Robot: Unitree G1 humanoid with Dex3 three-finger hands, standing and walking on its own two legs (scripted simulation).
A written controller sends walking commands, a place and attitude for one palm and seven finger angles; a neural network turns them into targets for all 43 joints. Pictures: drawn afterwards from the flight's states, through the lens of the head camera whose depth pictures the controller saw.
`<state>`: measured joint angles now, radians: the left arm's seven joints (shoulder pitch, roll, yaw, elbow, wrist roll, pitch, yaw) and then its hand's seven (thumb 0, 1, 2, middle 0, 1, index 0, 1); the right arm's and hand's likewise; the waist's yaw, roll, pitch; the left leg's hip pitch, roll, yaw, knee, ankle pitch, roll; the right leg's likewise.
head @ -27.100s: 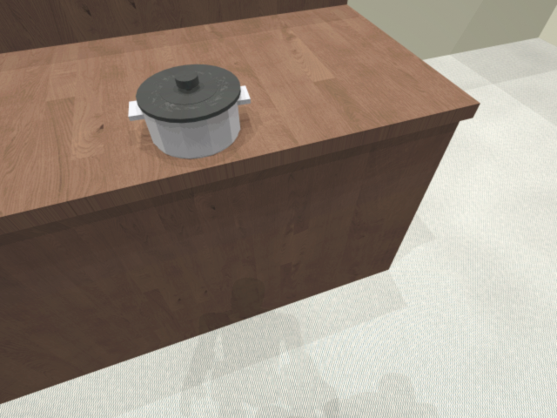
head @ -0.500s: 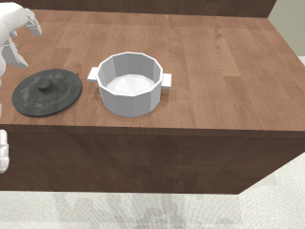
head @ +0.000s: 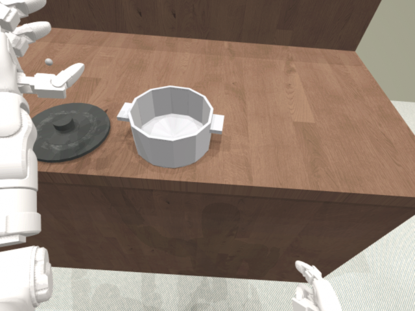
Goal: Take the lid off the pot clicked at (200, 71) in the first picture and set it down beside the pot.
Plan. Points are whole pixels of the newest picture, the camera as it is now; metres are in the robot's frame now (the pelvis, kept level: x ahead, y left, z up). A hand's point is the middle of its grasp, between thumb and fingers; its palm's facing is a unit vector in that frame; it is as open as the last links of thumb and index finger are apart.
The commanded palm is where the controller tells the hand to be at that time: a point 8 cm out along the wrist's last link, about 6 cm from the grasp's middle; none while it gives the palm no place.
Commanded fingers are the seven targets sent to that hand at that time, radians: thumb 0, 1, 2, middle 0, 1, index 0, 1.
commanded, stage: draw the hand back to the body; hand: left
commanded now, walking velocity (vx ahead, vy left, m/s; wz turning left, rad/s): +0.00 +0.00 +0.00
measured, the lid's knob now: (63, 122) +0.48 +0.37 +0.07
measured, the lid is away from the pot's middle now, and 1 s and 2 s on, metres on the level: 0.25 0.25 0.25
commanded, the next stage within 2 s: step back with the hand held close in 1.48 s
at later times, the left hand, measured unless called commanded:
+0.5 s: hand (58, 90) +0.33 +0.24 +0.27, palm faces +0.56 -0.79 -0.23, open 8.6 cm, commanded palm +0.27 +0.27 +0.26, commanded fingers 0.00 0.77 0.90 -0.23 -0.34 -0.23 -0.34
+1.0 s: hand (55, 133) +0.26 +0.21 +0.26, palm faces +0.52 -0.81 -0.28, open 7.4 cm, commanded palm +0.20 +0.24 +0.26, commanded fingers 0.00 0.90 0.90 -0.20 -0.30 -0.20 -0.30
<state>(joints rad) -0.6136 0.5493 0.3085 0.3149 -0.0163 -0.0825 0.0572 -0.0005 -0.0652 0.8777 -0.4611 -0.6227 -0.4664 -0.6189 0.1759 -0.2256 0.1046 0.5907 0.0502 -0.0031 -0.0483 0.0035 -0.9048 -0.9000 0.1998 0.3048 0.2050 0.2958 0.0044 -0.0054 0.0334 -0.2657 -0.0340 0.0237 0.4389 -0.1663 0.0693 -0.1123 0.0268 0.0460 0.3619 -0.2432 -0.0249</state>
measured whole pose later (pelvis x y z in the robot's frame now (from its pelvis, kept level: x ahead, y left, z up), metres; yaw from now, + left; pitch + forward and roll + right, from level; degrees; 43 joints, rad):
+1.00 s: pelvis +0.03 -0.06 +0.00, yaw +0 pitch -4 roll +0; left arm 0.11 0.41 0.46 -0.35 -0.15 -0.11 0.06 0.01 0.88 0.90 -0.21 -0.31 -0.21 -0.30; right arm 0.13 -0.24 0.02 0.66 0.02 -0.04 -0.05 0.01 -0.91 -0.90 0.20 0.30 0.20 0.30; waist 0.07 0.07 0.03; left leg -0.13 0.01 0.00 0.39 -0.19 0.00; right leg 0.03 0.07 0.03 0.30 -0.26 -0.06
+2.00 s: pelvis -0.03 +0.01 -0.01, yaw -1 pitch +0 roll -2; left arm 0.52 0.52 0.53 -0.76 -0.08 -0.23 0.09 0.01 0.89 0.90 -0.21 -0.31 -0.22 -0.30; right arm 0.21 -0.24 -0.02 0.52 0.02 -0.02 -0.04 0.01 -0.91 -0.90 0.20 0.30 0.20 0.30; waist -0.01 0.00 0.05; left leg -0.34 -0.03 0.05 0.48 -0.14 0.09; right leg -0.21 0.02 0.06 0.45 -0.23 0.03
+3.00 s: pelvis -0.24 +0.08 -0.01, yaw -6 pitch +1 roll -4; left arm 0.41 0.53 0.55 -0.78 -0.11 -0.17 0.10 0.01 0.89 0.90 -0.21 -0.31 -0.21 -0.30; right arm 0.20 -0.14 0.00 0.58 0.01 -0.10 0.01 0.01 -0.91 -0.90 0.20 0.30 0.20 0.30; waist -0.08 -0.05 0.05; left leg -0.48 0.00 -0.01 0.45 -0.03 0.05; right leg -0.46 0.10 0.05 1.02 -0.51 0.00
